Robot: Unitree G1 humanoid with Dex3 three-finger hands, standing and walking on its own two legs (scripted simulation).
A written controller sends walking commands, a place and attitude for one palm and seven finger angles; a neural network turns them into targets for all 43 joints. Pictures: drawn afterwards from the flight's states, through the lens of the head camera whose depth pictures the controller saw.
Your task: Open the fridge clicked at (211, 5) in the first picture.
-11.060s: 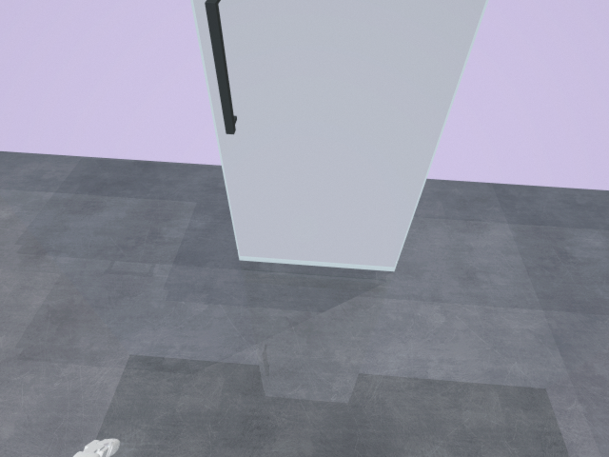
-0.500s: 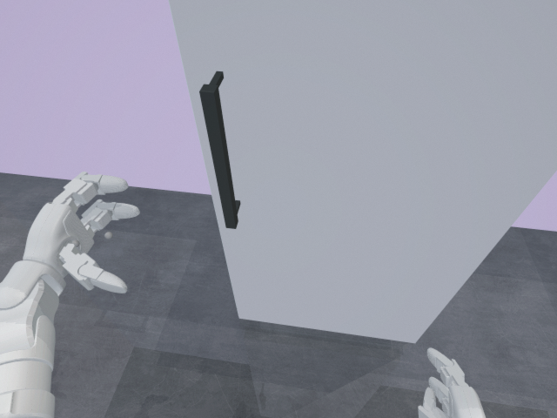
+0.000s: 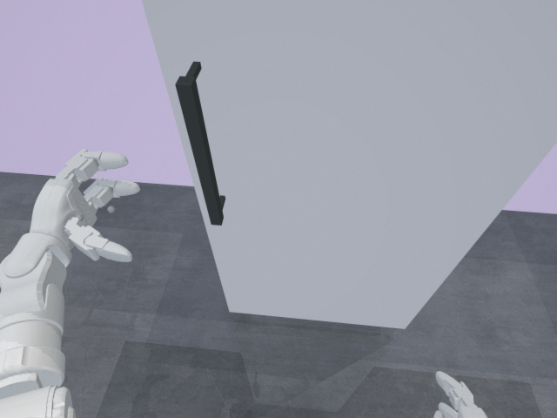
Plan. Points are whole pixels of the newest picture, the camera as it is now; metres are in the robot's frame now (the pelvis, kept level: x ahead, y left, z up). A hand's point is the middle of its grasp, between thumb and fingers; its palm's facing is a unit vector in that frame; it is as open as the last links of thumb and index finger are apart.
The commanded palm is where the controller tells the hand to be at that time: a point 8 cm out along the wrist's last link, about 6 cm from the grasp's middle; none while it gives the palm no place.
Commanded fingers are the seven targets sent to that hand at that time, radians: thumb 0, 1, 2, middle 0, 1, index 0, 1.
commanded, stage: move the hooked fingers beside the handle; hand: left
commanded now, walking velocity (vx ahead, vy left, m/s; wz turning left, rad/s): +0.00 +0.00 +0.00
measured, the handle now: (207, 156) +0.50 +0.14 +0.09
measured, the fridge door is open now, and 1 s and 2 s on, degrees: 0 0 0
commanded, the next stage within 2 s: feel for the door with the fingertips in 1.60 s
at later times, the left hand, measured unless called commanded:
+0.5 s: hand (133, 184) +0.41 +0.24 +0.11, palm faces -0.06 -1.00 +0.01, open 14.0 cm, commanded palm +0.39 +0.29 +0.11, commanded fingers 0.00 -0.50 0.30 -0.30 -1.20 -0.30 -1.20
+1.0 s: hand (153, 167) +0.45 +0.22 +0.11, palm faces -0.07 -1.00 +0.01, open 14.0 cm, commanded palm +0.42 +0.27 +0.11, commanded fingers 0.00 -0.50 0.30 -0.30 -1.20 -0.30 -1.20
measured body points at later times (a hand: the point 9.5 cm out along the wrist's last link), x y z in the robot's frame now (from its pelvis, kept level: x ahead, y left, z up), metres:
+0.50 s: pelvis +0.00 +0.01 +0.00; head +0.05 +0.01 +0.44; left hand +0.41 +0.29 +0.11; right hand +0.09 -0.26 -0.11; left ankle -0.01 +0.11 -0.72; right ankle +0.03 -0.11 -0.72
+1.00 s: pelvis +0.01 +0.01 -0.01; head +0.06 +0.02 +0.44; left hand +0.45 +0.27 +0.11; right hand +0.05 -0.25 -0.12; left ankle -0.01 +0.11 -0.72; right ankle +0.03 -0.11 -0.72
